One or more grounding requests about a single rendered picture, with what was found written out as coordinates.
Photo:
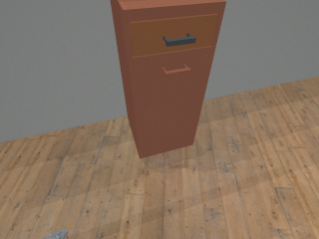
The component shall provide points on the robot left hand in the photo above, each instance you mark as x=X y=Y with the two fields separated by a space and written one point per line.
x=61 y=234

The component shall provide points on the drawer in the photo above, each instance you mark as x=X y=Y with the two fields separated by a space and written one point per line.
x=146 y=36

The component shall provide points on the handle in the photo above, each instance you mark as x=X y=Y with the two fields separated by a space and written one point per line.
x=179 y=41
x=178 y=72

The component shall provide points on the cabinet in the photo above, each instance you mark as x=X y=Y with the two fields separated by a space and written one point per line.
x=163 y=112

